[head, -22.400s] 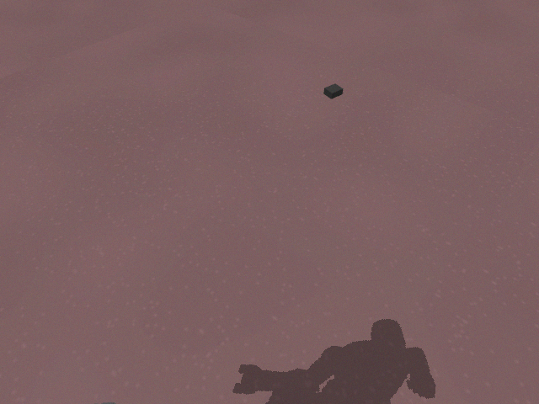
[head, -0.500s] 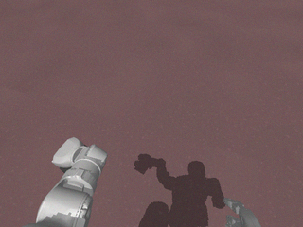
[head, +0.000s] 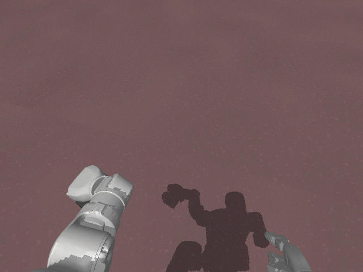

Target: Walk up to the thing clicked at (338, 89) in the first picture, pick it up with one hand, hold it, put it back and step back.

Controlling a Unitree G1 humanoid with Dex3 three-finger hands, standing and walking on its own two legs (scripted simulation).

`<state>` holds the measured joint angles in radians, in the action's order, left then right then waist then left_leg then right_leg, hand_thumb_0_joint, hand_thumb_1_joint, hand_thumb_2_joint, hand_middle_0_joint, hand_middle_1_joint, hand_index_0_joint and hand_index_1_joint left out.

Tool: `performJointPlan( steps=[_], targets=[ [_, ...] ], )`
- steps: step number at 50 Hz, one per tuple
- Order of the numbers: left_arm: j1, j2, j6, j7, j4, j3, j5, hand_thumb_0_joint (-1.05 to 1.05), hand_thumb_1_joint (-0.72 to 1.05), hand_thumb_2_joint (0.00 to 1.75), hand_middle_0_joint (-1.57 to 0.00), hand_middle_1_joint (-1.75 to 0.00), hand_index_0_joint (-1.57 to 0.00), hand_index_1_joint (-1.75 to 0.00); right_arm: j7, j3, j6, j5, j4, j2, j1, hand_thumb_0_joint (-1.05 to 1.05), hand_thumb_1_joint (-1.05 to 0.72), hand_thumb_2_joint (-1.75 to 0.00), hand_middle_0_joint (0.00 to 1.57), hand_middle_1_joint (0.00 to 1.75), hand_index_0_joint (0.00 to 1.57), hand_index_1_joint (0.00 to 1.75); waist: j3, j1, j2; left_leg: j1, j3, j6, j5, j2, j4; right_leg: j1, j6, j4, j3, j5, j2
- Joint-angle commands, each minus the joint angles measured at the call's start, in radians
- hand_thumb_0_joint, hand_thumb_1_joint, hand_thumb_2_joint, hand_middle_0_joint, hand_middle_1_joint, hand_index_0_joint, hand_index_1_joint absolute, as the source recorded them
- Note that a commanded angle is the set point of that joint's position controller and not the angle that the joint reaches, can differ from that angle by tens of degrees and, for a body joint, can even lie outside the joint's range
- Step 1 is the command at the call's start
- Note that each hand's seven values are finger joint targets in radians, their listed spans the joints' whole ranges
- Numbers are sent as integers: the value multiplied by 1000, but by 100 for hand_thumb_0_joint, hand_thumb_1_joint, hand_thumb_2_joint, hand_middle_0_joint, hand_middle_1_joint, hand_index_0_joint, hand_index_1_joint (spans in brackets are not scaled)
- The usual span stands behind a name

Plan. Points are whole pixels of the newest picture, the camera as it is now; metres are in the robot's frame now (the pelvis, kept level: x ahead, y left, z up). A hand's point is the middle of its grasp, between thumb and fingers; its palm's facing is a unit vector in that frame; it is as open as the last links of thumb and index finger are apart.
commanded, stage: hold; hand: left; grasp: from above
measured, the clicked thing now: (103, 197) +0.31 +0.23 -0.08
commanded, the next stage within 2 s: crouch in 0.08 s
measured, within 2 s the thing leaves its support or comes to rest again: neither
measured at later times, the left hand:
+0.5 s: hand (106, 203) +0.30 +0.22 -0.09, palm faces -0.27 -0.42 -0.87, open 10.6 cm
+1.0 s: hand (124, 218) +0.34 +0.24 -0.33, palm faces -0.15 -0.39 -0.91, open 10.6 cm
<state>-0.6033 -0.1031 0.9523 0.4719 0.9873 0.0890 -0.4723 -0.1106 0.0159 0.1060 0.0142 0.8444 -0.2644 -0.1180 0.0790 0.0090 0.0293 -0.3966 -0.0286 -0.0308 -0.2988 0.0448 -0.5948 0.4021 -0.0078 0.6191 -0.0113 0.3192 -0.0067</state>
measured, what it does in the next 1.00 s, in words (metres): lowers itself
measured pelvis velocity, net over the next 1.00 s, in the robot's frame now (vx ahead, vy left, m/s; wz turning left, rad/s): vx -0.08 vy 0.01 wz -0.03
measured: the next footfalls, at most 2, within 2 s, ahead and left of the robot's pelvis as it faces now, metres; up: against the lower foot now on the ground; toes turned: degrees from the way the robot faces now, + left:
none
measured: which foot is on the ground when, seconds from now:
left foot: down 0.00-1.00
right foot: down 0.00-1.00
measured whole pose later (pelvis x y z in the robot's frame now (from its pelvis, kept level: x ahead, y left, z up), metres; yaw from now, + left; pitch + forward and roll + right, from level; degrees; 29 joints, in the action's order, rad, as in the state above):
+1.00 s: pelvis -0.08 +0.01 -0.20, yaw -2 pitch +34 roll -2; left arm -1.02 -0.35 0.55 0.74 1.50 -0.22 -0.53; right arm -0.18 -0.01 0.18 -0.10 0.91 -0.26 -0.10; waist 0.17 0.18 0.01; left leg -1.64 0.04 -0.03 -0.57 0.07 -1.62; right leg 1.61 0.00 1.59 -0.03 0.56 0.01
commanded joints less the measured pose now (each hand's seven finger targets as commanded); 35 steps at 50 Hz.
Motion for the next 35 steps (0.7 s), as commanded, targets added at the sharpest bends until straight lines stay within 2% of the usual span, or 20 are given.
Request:
performJointPlan(
  steps=[1, 2, 3, 5, 8, 9, 10, 12, 15, 20, 22, 23, 26, 29, 30, 31, 32, 33, 34, 35],
  targets=[
    [-480, -204, -3, 63, -203, 3, -83, 0, 60, 80, -99, -67, -95, -71, 12, -49, 41, 11, -132, -143, 102, 0, -89, -90, 20, 30, 20, 30, 367, 1, -12, 143, -27, 30, 306, -48, 37, -176, -4, -51, -3, -356, 36],
    [-469, -195, 7, 60, -190, 5, -80, 0, 60, 78, -99, -66, -95, -70, 11, -48, 40, 10, -126, -138, 98, 0, -90, -90, 20, 30, 20, 30, 352, -4, -14, 135, -26, 29, 306, -48, 42, -169, -5, -55, -6, -347, 37],
    [-486, -179, 14, 55, -189, 13, -79, 0, 59, 81, -98, -67, -94, -72, 9, -46, 39, 11, -124, -137, 101, 0, -89, -90, 20, 30, 20, 30, 346, 8, -14, 141, -25, 31, 300, -48, 43, -161, -2, -63, -2, -346, 37],
    [-443, -167, 29, 45, -142, 10, -68, 0, 60, 81, -100, -65, -95, -70, 6, -50, 37, 14, -123, -136, 96, 0, -89, -90, 20, 30, 20, 30, 313, -8, -36, 115, -25, 31, 286, -47, 49, -158, -4, -69, -7, -320, 38],
    [-414, -162, 40, 37, -75, -1, -50, 0, 58, 80, -97, -66, -93, -70, 3, -54, 43, 16, -115, -140, 95, 0, -89, -90, 20, 30, 20, 30, 284, -14, -46, 103, -27, 29, 280, -44, 58, -158, -3, -78, -6, -311, 40],
    [-420, -150, 39, 35, -67, 2, -42, 0, 63, 84, -98, -74, -97, -75, 1, -53, 45, 16, -113, -138, 95, 0, -89, -90, 20, 30, 20, 30, 278, -10, -56, 99, -26, 29, 278, -44, 58, -152, -3, -82, -7, -312, 39],
    [-417, -128, 36, 33, -67, 13, -43, 0, 55, 87, -90, -78, -89, -77, 0, -52, 48, 18, -119, -138, 98, 0, -83, -88, 20, 30, 20, 30, 282, 0, -71, 110, -25, 32, 271, -43, 60, -149, 0, -87, -5, -312, 40],
    [-404, -140, 28, 28, -37, 0, -37, 0, 57, 82, -88, -76, -90, -74, -2, -57, 46, 20, -109, -141, 84, 0, -85, -88, 20, 30, 20, 30, 282, -6, -73, 96, -30, 32, 286, -43, 54, -149, -1, -80, -3, -335, 36],
    [-404, -138, -6, 30, -3, -3, -30, 0, 56, 88, -88, -79, -89, -78, -2, -57, 48, 18, -104, -139, 66, 0, -85, -88, 20, 30, 20, 30, 272, 10, -115, 83, -28, 37, 286, -41, 45, -146, 5, -78, 3, -379, 30],
    [-454, -187, -91, 46, 31, -14, -72, 0, 56, 84, -88, -77, -90, -76, 1, -64, 44, 11, -68, -136, -1, 0, -85, -88, 20, 30, 20, 30, 302, 36, -101, 30, -34, 40, 290, -43, -10, -107, 7, -35, 18, -455, 16],
    [-454, -185, -127, 65, 64, -14, -99, 0, 58, 80, -89, -77, -91, -75, 2, -68, 46, 5, -54, -134, -30, 0, -85, -88, 20, 30, 20, 30, 317, 48, -107, -4, -36, 41, 278, -45, -47, -77, 8, -7, 24, -463, 15],
    [-463, -230, -146, 80, 84, -36, -122, 0, 61, 77, -90, -77, -93, -74, 2, -74, 51, -1, -46, -140, -45, 0, -85, -88, 20, 30, 20, 30, 341, 45, -90, -27, -36, 35, 281, -42, -68, -64, 4, 17, 27, -454, 16],
    [-481, -207, -188, 138, 118, -46, -141, 0, 62, 77, -91, -76, -94, -74, 2, -85, 64, -21, -33, -140, -76, 0, -85, -88, 20, 30, 20, 30, 366, 54, -41, -87, -37, 26, 269, -34, -155, 47, -3, 96, 24, -383, 23],
    [-514, -221, -215, 204, 213, -93, -146, 0, 58, 76, -89, -74, -92, -72, -8, -97, 79, -44, -18, -144, -99, 0, -85, -88, 20, 30, 20, 30, 401, 68, -8, -204, -32, 10, 244, -21, -271, 180, -13, 223, 21, -327, 33],
    [-526, -194, -224, 222, 246, -100, -128, 0, 53, 77, -87, -72, -88, -71, -13, -96, 82, -54, -9, -141, -97, 0, -85, -88, 20, 30, 20, 30, 413, 75, -5, -247, -28, 5, 234, -20, -314, 239, -13, 265, 24, -319, 34],
    [-553, -212, -230, 243, 288, -128, -122, 0, 49, 77, -84, -72, -86, -71, -19, -101, 86, -62, -9, -144, -101, 0, -85, -88, 20, 30, 20, 30, 420, 78, -15, -293, -23, 3, 216, -18, -351, 276, -14, 301, 18, -304, 36],
    [-589, -202, -240, 263, 315, -148, -101, 0, 47, 77, -84, -73, -85, -72, -28, -106, 96, -74, -7, -142, -102, 0, -86, -88, 20, 30, 20, 30, 417, 88, -34, -352, -17, 4, 183, -19, -388, 327, -13, 331, 14, -274, 36],
    [-574, -235, -245, 282, 363, -182, -94, 0, 45, 75, -83, -70, -84, -69, -35, -107, 101, -81, -7, -146, -95, 0, -86, -88, 20, 30, 20, 30, 427, 76, -10, -391, -15, -1, 164, -19, -415, 363, -16, 360, 12, -242, 38],
    [-605, -220, -258, 299, 359, -196, -66, 0, 43, 77, -83, -69, -83, -69, -40, -106, 106, -88, -10, -142, -92, 0, -86, -88, 20, 30, 20, 30, 436, 83, -1, -429, -9, -4, 139, -20, -446, 413, -18, 390, 6, -212, 39],
    [-615, -221, -267, 312, 383, -211, -58, 0, 40, 78, -82, -67, -82, -68, -45, -105, 107, -94, -14, -145, -89, 0, -86, -88, 20, 30, 20, 30, 462, 85, 10, -459, -6, -5, 130, -20, -476, 448, -19, 419, 4, -198, 40]
  ],
)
